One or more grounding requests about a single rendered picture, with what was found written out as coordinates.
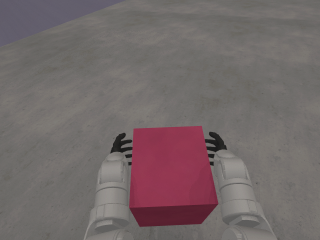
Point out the right robot hand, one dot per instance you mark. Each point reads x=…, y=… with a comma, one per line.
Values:
x=219, y=145

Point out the carton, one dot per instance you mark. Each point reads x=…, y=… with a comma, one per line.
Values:
x=171, y=178

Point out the left robot upper arm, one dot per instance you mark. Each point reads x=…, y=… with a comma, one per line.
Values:
x=118, y=234

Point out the robot right forearm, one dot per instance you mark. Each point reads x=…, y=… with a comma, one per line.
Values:
x=239, y=205

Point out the right robot upper arm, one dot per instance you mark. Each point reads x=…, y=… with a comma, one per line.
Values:
x=237, y=232

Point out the left robot hand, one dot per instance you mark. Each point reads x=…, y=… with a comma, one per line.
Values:
x=118, y=143

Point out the robot left forearm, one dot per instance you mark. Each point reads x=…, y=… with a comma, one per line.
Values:
x=111, y=211

